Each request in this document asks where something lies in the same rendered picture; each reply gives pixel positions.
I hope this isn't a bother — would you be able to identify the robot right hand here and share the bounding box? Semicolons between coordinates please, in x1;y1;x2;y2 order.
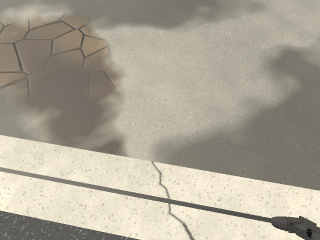
271;216;320;240

